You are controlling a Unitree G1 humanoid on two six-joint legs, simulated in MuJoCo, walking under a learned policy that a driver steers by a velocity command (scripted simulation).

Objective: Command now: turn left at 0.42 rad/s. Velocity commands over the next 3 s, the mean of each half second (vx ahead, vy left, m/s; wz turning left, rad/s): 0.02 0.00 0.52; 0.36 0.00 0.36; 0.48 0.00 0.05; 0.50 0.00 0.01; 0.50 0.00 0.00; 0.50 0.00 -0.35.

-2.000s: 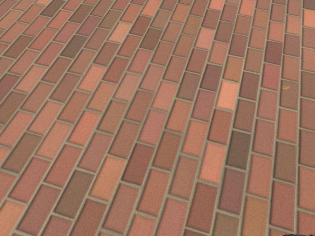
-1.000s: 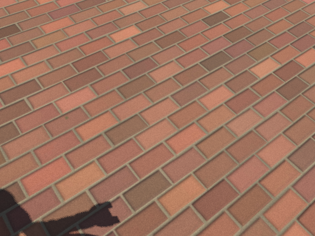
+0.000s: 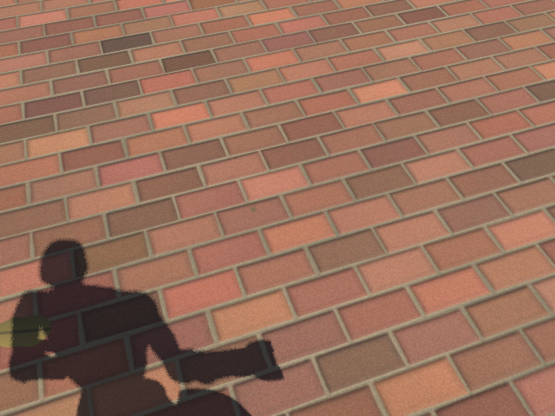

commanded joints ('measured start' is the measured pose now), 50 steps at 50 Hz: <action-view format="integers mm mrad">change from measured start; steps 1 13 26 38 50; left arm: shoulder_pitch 31 -31 -84 -60 183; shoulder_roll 102 187 106 75 99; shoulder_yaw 38 60 43 23 10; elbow -75 -96 -102 -80 -1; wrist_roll -1 -19 -15 -34 -16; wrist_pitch -14 10 -29 -103 -101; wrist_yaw -5 13 -18 -59 -34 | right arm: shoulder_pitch -45 -49 48 95 -50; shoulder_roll -163 -94 -171 -173 -71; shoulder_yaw -52 -49 -50 -41 -9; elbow -108 -151 -120 -56 -84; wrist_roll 6 20 -2 12 -3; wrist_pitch -5 29 -57 -63 -115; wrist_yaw -8 47 -4 19 32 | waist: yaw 21 20 -20 -11 43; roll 51 -173 131 124 -103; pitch -96 -112 -81 -43 22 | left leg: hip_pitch -102 -111 143 -26 -537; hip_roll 96 79 227 186 116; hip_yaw -190 183 -283 -308 83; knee -92 172 -394 -296 388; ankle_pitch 285 -85 -172 -188 162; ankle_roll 113 -19 240 215 0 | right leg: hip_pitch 117 110 -405 -2 231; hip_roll -2 -284 7 54 -165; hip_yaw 17 -7 90 41 280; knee -20 -199 402 -98 -443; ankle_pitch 154 377 32 94 143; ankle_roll -33 -194 8 -40 -233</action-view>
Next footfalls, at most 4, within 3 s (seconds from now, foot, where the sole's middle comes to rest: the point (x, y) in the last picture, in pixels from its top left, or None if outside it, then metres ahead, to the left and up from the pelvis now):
0.32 left None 0.01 0.13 -0.77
0.80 right None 0.17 -0.05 -0.77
1.28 left None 0.36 0.32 -0.77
1.80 right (198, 321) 0.73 0.24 -0.77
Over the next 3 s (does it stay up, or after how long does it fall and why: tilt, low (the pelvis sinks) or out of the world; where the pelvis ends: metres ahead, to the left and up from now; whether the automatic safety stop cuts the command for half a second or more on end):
stays up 1.13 0.52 0.00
